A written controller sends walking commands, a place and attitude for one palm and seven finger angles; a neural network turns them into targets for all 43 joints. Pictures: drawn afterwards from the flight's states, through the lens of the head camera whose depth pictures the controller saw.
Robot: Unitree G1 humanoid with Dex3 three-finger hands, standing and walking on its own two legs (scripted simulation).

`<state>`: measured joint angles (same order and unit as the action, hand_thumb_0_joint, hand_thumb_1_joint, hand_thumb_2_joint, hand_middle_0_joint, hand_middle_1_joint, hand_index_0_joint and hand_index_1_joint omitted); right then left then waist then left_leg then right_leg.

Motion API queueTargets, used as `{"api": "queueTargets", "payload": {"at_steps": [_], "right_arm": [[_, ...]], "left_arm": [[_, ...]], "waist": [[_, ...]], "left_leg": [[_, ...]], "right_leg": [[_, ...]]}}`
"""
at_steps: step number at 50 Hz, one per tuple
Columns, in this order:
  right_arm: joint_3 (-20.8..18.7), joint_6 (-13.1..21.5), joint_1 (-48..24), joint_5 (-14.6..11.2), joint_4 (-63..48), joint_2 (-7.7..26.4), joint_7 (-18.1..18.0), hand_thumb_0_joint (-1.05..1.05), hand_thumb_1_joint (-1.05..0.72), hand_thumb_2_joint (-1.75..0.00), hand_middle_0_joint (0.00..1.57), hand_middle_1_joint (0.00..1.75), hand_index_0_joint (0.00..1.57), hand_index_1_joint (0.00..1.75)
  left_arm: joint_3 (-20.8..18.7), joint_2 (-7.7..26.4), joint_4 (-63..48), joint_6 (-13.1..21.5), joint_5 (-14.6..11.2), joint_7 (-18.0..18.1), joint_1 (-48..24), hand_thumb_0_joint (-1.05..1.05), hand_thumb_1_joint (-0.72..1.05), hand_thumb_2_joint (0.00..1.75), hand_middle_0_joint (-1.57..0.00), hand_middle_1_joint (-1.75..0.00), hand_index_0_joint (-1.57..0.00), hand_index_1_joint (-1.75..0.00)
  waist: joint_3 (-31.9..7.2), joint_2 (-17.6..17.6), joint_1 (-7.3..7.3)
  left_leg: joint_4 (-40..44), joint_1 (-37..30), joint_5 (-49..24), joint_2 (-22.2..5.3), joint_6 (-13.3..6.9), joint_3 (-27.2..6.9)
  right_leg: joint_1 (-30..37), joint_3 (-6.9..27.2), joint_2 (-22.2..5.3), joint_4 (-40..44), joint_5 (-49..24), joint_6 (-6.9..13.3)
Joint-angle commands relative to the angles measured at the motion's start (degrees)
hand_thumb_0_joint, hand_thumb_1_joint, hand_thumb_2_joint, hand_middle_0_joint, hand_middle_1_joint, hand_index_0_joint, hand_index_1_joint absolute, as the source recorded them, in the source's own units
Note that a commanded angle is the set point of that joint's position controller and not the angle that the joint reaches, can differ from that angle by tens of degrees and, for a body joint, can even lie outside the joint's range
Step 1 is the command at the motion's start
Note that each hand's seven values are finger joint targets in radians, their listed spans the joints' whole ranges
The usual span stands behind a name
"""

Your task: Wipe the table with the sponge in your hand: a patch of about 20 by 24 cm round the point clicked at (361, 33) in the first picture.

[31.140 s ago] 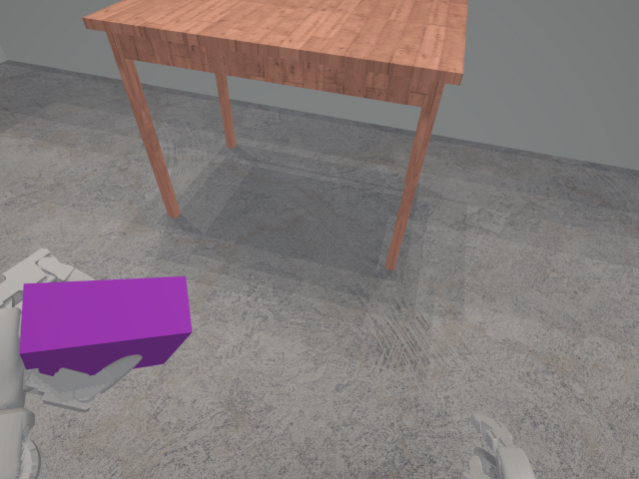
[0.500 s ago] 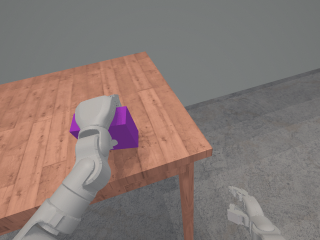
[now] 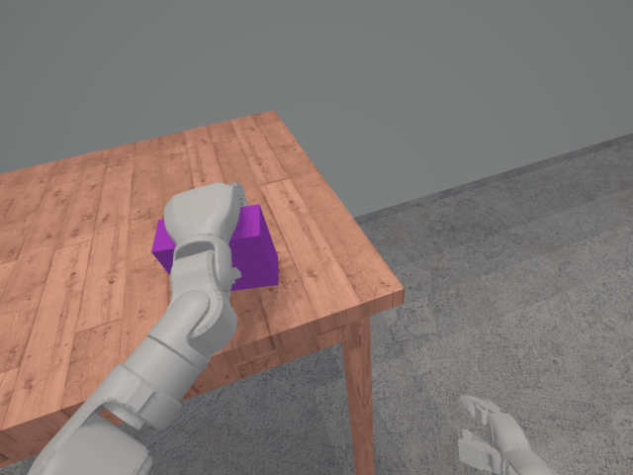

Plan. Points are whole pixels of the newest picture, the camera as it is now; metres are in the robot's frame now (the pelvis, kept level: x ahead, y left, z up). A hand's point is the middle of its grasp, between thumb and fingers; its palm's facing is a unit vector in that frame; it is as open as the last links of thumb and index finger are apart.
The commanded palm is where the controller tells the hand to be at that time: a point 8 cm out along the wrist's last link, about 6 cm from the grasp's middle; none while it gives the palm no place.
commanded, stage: wipe forward along the third lane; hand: left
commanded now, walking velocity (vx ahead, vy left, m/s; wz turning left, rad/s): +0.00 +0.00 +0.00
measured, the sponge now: (226, 262) +0.36 +0.17 +0.12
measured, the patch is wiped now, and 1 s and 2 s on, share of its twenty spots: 0.85 0.90 0.95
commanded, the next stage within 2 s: wipe back along the third lane in 1.72 s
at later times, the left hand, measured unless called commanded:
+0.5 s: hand (230, 218) +0.40 +0.17 +0.17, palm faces +0.01 -0.03 -1.00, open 9.3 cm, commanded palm +0.37 +0.17 +0.19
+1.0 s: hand (230, 207) +0.43 +0.18 +0.16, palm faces -0.05 +0.00 -1.00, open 9.5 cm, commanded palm +0.42 +0.20 +0.17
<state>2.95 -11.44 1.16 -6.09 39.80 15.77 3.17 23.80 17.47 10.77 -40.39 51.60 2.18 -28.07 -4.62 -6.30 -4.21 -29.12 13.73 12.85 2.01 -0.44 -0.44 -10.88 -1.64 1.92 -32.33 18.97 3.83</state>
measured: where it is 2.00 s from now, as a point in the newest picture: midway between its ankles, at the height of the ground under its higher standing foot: outside the picture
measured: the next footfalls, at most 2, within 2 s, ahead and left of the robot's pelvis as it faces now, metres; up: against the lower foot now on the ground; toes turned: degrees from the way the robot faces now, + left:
none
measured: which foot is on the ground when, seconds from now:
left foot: down 0.00-1.00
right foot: down 0.00-1.00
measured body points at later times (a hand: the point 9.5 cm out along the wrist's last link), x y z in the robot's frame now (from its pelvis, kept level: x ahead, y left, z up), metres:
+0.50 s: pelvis +0.01 -0.02 +0.00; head -0.03 -0.08 +0.44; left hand +0.40 +0.17 +0.22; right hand +0.20 -0.26 -0.11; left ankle +0.03 +0.12 -0.73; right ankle -0.01 -0.07 -0.73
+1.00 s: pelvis +0.00 -0.04 +0.00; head -0.02 -0.09 +0.44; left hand +0.43 +0.17 +0.22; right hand +0.11 -0.31 -0.14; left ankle +0.03 +0.11 -0.73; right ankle -0.01 -0.07 -0.73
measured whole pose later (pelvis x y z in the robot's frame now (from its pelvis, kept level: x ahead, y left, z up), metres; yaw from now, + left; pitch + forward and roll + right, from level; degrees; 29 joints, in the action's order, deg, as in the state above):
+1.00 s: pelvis +0.00 -0.04 +0.00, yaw -2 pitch +4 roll +2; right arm 1.6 -9.5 10.3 -5.6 43.3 18.3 -1.7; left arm 11.7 24.6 53.3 -23.6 53.6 -2.3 -49.4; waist -7.7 -5.2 1.5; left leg -30.3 21.5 13.4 -0.8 -1.6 -1.8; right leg -18.6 -1.4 5.9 -31.9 17.2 7.1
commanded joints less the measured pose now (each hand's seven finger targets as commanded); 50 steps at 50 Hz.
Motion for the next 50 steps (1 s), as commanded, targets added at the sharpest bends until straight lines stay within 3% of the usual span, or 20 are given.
{"api": "queueTargets", "payload": {"at_steps": [1,3,4,7,8,11,12,13,14,17,18,21,23,26,28,33,37,38,45,50], "right_arm": [[-1.5,3.1,-16.1,-0.5,-10.4,4.3,-0.6,0.00,-0.90,-0.90,0.20,0.30,0.20,0.30],[-1.3,2.9,-15.6,-0.6,-9.9,4.8,-1.2,0.00,-0.90,-0.90,0.20,0.30,0.20,0.30],[-1.4,3.0,-15.4,-0.6,-9.8,4.7,-1.4,0.00,-0.90,-0.90,0.20,0.30,0.20,0.30],[-1.2,3.0,-14.7,-0.3,-8.7,5.0,-2.0,0.00,-0.90,-0.90,0.20,0.30,0.20,0.30],[-1.1,2.8,-14.6,-0.1,-8.9,5.4,-2.2,0.00,-0.90,-0.90,0.20,0.30,0.20,0.30],[-1.1,2.4,-14.1,-0.3,-8.2,5.4,-2.6,0.00,-0.90,-0.90,0.20,0.30,0.20,0.30],[-1.1,2.4,-13.7,-0.2,-7.9,5.6,-2.7,0.00,-0.90,-0.90,0.20,0.30,0.20,0.30],[-0.9,2.4,-13.3,0.0,-7.9,5.9,-3.0,0.00,-0.90,-0.90,0.20,0.30,0.20,0.30],[-0.7,2.5,-13.1,-0.2,-7.7,5.8,-3.3,0.00,-0.90,-0.90,0.20,0.30,0.20,0.30],[-0.7,3.1,-11.8,-0.2,-7.0,6.1,-3.6,0.00,-0.90,-0.90,0.20,0.30,0.20,0.30],[-0.6,3.1,-11.1,0.0,-7.6,6.0,-3.7,0.00,-0.90,-0.90,0.20,0.30,0.20,0.30],[-1.0,3.5,-9.1,0.0,-6.8,6.7,-4.3,0.00,-0.90,-0.90,0.20,0.30,0.20,0.30],[-1.2,3.8,-8.0,0.2,-7.7,6.3,-4.3,0.00,-0.90,-0.90,0.20,0.30,0.20,0.30],[-1.6,4.0,-6.0,0.3,-7.6,6.7,-4.3,0.00,-0.90,-0.90,0.20,0.30,0.20,0.30],[-1.7,4.1,-5.2,0.4,-7.8,6.6,-4.5,0.00,-0.90,-0.90,0.20,0.30,0.20,0.30],[-2.4,4.1,-3.4,0.7,-6.3,7.5,-5.0,0.00,-0.90,-0.90,0.20,0.30,0.20,0.30],[-2.5,4.2,-1.8,0.3,-4.8,8.2,-5.4,0.00,-0.90,-0.90,0.20,0.30,0.20,0.30],[-2.7,4.2,-1.7,0.6,-4.9,8.0,-5.4,0.00,-0.90,-0.90,0.20,0.30,0.20,0.30],[-3.0,4.2,1.2,0.4,-4.4,8.6,-5.3,0.00,-0.90,-0.90,0.20,0.30,0.20,0.30],[-3.2,4.2,2.8,0.5,-4.0,8.8,-5.3,0.00,-0.90,-0.90,0.20,0.30,0.20,0.30]], "left_arm": [[-1.1,-1.2,-5.4,0.9,-2.6,-0.4,-18.5,0.00,0.10,1.30,-1.20,-1.60,-1.20,-1.60],[-4.0,2.0,-2.5,0.7,-2.5,-0.3,-19.9,0.00,0.10,1.30,-1.20,-1.60,-1.20,-1.60],[-2.8,0.9,-1.5,0.4,-2.4,-0.3,-20.2,0.00,0.10,1.30,-1.20,-1.60,-1.20,-1.60],[-4.1,3.2,2.7,-0.3,-1.3,-0.8,-22.6,0.00,0.10,1.30,-1.20,-1.60,-1.20,-1.60],[-7.4,6.5,4.1,-0.6,-1.1,-0.8,-20.8,0.00,0.10,1.30,-1.20,-1.60,-1.20,-1.60],[-3.9,3.7,8.1,-1.4,0.3,-2.1,-23.2,0.00,0.10,1.30,-1.20,-1.60,-1.20,-1.60],[-4.1,4.4,9.6,-1.5,0.8,-2.4,-24.1,0.00,0.10,1.30,-1.20,-1.60,-1.20,-1.60],[-7.9,8.5,12.2,-1.4,0.9,-2.5,-22.8,0.00,0.10,1.30,-1.20,-1.60,-1.20,-1.60],[-4.5,5.6,14.3,-1.4,1.4,-3.0,-24.5,0.00,0.10,1.30,-1.20,-1.60,-1.20,-1.60],[-5.0,7.2,19.4,-0.8,2.6,-4.2,-25.8,0.00,0.10,1.30,-1.20,-1.60,-1.20,-1.60],[-7.3,9.1,20.2,-0.1,2.0,-4.5,-25.6,0.00,0.10,1.30,-1.20,-1.60,-1.20,-1.60],[-6.2,8.7,25.0,2.6,2.8,-5.4,-27.2,0.00,0.10,1.30,-1.20,-1.60,-1.20,-1.60],[-7.4,9.1,24.7,5.0,2.7,-5.7,-26.6,0.00,0.10,1.30,-1.20,-1.60,-1.20,-1.60],[-7.4,8.5,27.1,8.0,3.0,-5.4,-23.9,0.00,0.10,1.30,-1.20,-1.60,-1.20,-1.60],[-9.1,10.2,28.1,9.4,2.2,-5.1,-24.7,0.00,0.10,1.30,-1.20,-1.60,-1.20,-1.60],[-11.6,14.0,32.2,11.3,2.7,-3.8,-27.0,0.00,0.10,1.30,-1.20,-1.60,-1.20,-1.60],[-10.9,15.2,37.6,12.6,3.9,-3.2,-31.3,0.00,0.10,1.30,-1.20,-1.60,-1.20,-1.60],[-12.0,16.5,37.6,12.8,3.7,-3.1,-31.7,0.00,0.10,1.30,-1.20,-1.60,-1.20,-1.60],[-12.5,17.8,42.1,15.5,4.2,-2.4,-32.9,0.00,0.10,1.30,-1.20,-1.60,-1.20,-1.60],[-13.6,19.8,43.9,16.6,4.5,-1.7,-35.0,0.00,0.10,1.30,-1.20,-1.60,-1.20,-1.60]], "waist": [[-5.9,11.8,1.72],[-3.9,11.6,1.86],[-4.7,11.6,1.88],[-5.5,11.0,1.95],[-5.6,10.9,1.50],[-5.5,11.9,2.57],[-5.6,11.9,2.77],[-5.4,11.6,2.15],[-4.9,12.4,3.03],[-5.5,13.2,3.21],[-5.6,13.1,2.92],[-4.4,14.5,3.98],[-5.5,13.1,3.66],[-4.9,14.3,3.60],[-4.9,14.5,3.70],[-4.1,14.4,3.85],[-3.3,14.8,5.00],[-3.7,12.9,4.65],[-6.4,14.9,5.43],[-6.9,13.8,6.08]], "left_leg": [[3.2,-3.2,-3.1,-0.2,-2.1,0.2],[3.9,-2.3,-1.5,-0.3,-2.1,-0.2],[3.7,-2.5,-1.4,-0.1,-2.1,0.4],[3.2,-1.9,-2.1,0.1,-2.1,0.7],[3.3,-0.9,-2.3,0.1,-2.1,0.2],[3.0,-0.4,-2.3,0.2,-2.0,1.1],[2.8,-0.2,-2.2,0.3,-2.1,1.2],[3.2,1.0,-1.9,0.2,-2.0,0.5],[3.0,1.1,-1.6,0.3,-2.0,1.3],[2.3,1.8,-2.0,0.4,-2.1,1.4],[2.7,3.2,-2.0,0.4,-2.0,0.8],[1.9,3.9,-1.2,0.4,-2.1,1.4],[1.7,4.8,-2.4,0.4,-2.2,1.0],[1.0,4.9,-2.7,0.5,-2.3,1.5],[1.1,6.4,-2.4,0.4,-2.2,1.2],[0.7,8.1,-1.0,0.5,-2.1,0.9],[0.4,8.6,0.4,0.3,-2.3,0.9],[0.6,9.4,0.2,0.3,-2.1,0.6],[0.1,11.4,0.3,0.2,-2.4,0.3],[-0.3,12.8,0.9,0.3,-2.5,0.2]], "right_leg": [[-2.0,3.4,-1.1,7.8,-8.5,-0.4],[-3.0,4.0,-0.8,8.6,-6.6,-0.3],[-2.5,3.8,-1.2,8.4,-6.2,-0.5],[-2.3,4.5,-1.3,8.4,-8.1,-0.6],[-1.5,5.6,-1.2,8.8,-8.9,-0.4],[-1.8,5.3,-1.6,8.5,-9.5,-0.9],[-1.9,5.9,-1.6,8.7,-9.7,-0.9],[-1.4,7.0,-1.4,8.9,-9.3,-0.7],[-1.6,6.4,-1.8,8.7,-8.8,-1.1],[-1.6,7.1,-1.8,8.4,-10.9,-1.4],[-0.7,7.8,-1.9,8.6,-11.4,-1.3],[-2.2,7.9,-2.1,8.8,-10.5,-1.8],[-1.2,8.2,-2.1,8.2,-13.5,-1.6],[-1.7,8.2,-2.0,8.0,-15.5,-1.8],[-1.0,8.9,-2.2,8.5,-15.5,-2.1],[-1.8,11.2,-2.5,9.9,-13.3,-2.2],[-4.1,11.2,-2.8,10.8,-8.1,-2.5],[-3.6,11.8,-2.8,11.1,-8.0,-2.3],[-2.0,11.9,-3.1,9.9,-11.0,-2.8],[-2.4,12.3,-3.2,9.8,-11.3,-3.1]]}}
